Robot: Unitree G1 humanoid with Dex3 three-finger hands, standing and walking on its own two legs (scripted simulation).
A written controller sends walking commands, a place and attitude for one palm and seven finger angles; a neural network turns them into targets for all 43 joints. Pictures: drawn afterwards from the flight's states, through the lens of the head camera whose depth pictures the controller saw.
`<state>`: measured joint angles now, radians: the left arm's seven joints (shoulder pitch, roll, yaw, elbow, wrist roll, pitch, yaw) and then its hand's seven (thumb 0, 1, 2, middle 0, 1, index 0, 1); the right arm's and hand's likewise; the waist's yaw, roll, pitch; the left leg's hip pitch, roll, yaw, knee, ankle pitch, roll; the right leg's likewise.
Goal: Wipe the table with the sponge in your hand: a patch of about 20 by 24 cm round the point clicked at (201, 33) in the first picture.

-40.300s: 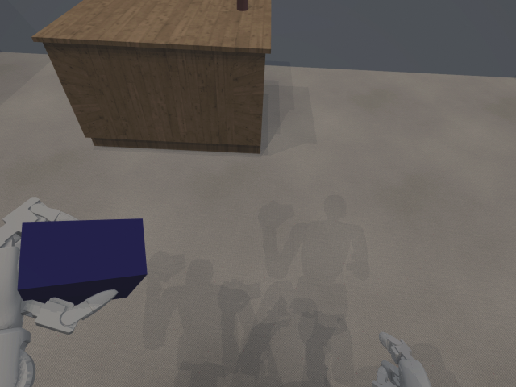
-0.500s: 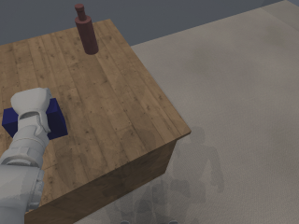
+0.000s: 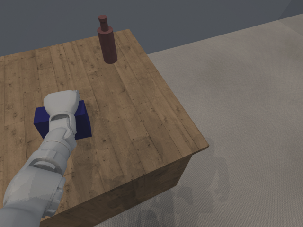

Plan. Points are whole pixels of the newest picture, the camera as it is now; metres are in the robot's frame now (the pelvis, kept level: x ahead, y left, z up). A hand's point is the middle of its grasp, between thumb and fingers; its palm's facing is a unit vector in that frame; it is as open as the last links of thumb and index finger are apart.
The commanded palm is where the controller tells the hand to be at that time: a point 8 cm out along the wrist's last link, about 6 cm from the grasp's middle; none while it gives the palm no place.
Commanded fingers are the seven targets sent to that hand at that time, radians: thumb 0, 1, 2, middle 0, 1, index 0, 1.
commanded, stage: slide across to the middle lane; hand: left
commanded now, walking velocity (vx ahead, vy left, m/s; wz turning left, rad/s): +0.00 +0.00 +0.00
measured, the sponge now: (67, 126) +0.41 +0.29 -0.04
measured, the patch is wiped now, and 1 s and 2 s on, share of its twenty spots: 0.55 0.60 0.70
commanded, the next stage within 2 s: wipe back along the middle lane in 0.22 s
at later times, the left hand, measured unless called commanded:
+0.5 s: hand (87, 112) +0.43 +0.22 +0.01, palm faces -0.12 -0.01 -0.99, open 10.1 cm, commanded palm +0.41 +0.20 +0.05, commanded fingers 0.00 0.10 1.30 -1.20 -1.60 -1.20 -1.60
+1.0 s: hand (91, 125) +0.39 +0.20 +0.00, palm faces -0.08 -0.02 -1.00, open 10.1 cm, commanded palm +0.36 +0.18 +0.04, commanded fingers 0.00 0.10 1.30 -1.20 -1.60 -1.20 -1.60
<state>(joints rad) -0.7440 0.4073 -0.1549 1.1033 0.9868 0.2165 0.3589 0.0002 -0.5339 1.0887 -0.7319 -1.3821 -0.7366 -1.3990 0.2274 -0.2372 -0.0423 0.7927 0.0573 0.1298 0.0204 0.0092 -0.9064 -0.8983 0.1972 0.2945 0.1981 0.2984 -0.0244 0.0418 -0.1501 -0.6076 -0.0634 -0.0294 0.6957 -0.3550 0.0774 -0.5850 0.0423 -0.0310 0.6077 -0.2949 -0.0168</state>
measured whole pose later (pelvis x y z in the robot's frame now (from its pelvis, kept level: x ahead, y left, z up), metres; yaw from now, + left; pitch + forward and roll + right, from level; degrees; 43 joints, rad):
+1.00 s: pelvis +0.00 -0.02 +0.01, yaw -1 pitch +13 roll -1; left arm -0.63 0.25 -0.20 1.03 0.97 0.36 0.43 -0.01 -0.48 1.06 -0.69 -1.40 -0.70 -1.43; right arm 0.15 -0.23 -0.02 0.76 0.07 0.17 0.02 0.01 -0.91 -0.90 0.20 0.29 0.20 0.30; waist 0.00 0.03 -0.16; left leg -0.50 -0.04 -0.01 0.61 -0.32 0.05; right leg -0.51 0.06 -0.01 0.56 -0.27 -0.04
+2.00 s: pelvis +0.00 -0.03 +0.01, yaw -1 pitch +5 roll +0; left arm -0.20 0.16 -0.40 0.50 0.99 0.55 0.36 0.00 -0.47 1.05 -0.68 -1.42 -0.68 -1.44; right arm 0.04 -0.23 0.00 0.67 0.09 0.24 0.04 0.01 -0.91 -0.90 0.20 0.29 0.20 0.30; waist 0.07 0.04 -0.15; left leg -0.34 -0.05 0.00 0.58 -0.33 0.05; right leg -0.37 0.05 0.00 0.56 -0.29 -0.05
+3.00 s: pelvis -0.02 -0.06 +0.01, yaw -1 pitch +5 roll +1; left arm -0.42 0.05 -0.46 0.77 0.92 0.56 0.41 0.00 -0.51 1.06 -0.73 -1.38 -0.73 -1.39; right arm 0.02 -0.23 -0.02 0.75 0.08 0.21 0.04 0.01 -0.91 -0.90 0.19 0.29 0.19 0.30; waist 0.06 0.05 -0.13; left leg -0.34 -0.02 -0.02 0.55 -0.29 0.00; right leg -0.37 0.08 -0.02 0.55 -0.26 -0.09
